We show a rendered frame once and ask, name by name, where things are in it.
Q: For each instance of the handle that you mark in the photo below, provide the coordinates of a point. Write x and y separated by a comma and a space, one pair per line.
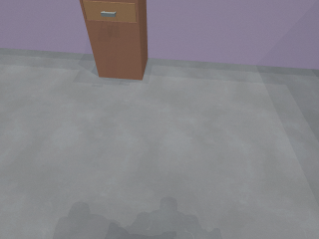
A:
108, 14

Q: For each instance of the drawer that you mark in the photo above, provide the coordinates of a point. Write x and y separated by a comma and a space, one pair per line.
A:
125, 12

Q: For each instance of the cabinet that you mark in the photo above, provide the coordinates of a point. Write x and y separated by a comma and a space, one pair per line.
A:
120, 48

